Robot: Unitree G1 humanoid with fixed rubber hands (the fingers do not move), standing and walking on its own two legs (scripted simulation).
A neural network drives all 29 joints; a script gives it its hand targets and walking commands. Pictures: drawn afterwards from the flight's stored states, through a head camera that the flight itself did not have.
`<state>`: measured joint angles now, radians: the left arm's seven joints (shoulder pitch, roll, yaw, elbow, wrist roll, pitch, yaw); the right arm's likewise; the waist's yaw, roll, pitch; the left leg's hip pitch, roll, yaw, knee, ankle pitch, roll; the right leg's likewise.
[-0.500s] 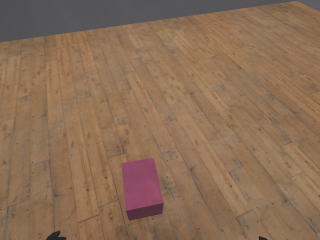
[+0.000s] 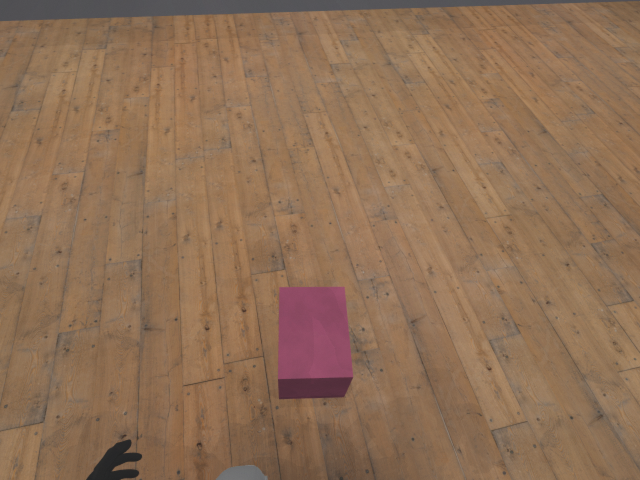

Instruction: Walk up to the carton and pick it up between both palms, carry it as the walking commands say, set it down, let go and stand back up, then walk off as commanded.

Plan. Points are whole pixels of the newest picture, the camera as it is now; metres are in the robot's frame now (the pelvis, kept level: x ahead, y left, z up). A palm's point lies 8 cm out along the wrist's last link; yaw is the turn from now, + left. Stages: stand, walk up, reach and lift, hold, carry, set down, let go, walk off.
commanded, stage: walk off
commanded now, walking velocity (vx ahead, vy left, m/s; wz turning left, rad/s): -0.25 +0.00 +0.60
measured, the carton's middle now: (311, 342) +0.53 -0.03 -0.66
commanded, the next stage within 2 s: none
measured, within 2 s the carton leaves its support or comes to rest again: neither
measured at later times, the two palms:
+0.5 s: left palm out of the picture -0.06 +0.29 -0.10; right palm out of the picture +0.02 -0.27 -0.10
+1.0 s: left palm out of the picture -0.32 +0.26 -0.13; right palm out of the picture +0.00 -0.20 -0.10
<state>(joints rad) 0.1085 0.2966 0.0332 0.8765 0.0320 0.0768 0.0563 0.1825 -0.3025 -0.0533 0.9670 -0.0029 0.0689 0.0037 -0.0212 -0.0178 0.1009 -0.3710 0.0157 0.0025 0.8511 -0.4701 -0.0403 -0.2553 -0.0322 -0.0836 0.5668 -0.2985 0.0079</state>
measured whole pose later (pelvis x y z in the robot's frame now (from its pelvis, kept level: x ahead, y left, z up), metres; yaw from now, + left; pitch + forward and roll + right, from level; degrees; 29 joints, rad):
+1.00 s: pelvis -0.24 -0.02 +0.00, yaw +35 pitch +0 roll -2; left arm 0.16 0.30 0.08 0.80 0.01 0.09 0.03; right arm 0.16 -0.27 -0.09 0.83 -0.01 0.05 0.01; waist 0.00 -0.03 0.13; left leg -0.24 0.01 -0.01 0.58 -0.35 0.02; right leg -0.45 -0.08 -0.09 1.03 -0.52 0.04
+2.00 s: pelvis -0.44 -0.21 +0.01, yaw +70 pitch +0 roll -4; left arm 0.20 0.30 0.09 0.77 0.01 0.10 0.02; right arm 0.16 -0.28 -0.09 0.81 -0.01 0.06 0.02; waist 0.01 -0.01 0.12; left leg -0.25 0.01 -0.01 0.56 -0.33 0.05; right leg -0.47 -0.08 -0.11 1.07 -0.52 0.04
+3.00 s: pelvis -0.50 -0.47 +0.00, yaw +104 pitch +0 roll +0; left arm 0.20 0.30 0.08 0.75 0.01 0.06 0.02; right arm 0.12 -0.28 -0.08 0.80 -0.01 0.05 0.02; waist 0.03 -0.04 0.14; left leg -0.23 -0.01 0.04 0.60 -0.36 0.02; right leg -0.40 -0.14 -0.16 0.86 -0.48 0.03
